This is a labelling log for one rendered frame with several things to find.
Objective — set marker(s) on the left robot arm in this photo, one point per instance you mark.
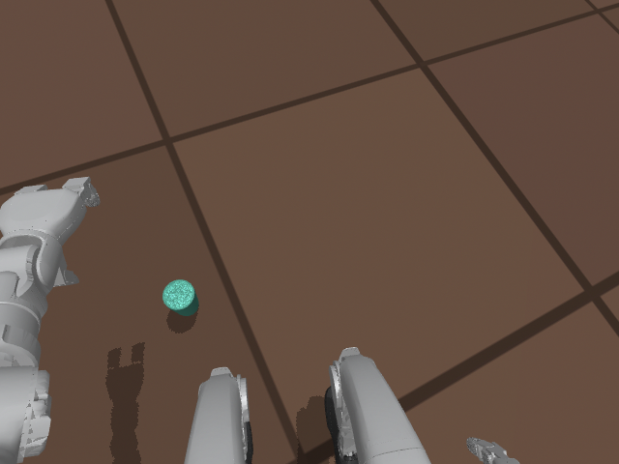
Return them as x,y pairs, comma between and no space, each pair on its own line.
29,263

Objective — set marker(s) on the cup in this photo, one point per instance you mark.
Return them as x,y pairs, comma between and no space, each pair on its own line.
179,295

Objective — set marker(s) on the left robot hand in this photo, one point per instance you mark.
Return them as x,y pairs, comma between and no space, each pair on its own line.
56,212

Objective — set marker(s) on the right robot hand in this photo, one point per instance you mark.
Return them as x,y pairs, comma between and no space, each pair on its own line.
489,453

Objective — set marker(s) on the right robot foot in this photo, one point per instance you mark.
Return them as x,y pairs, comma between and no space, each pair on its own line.
334,430

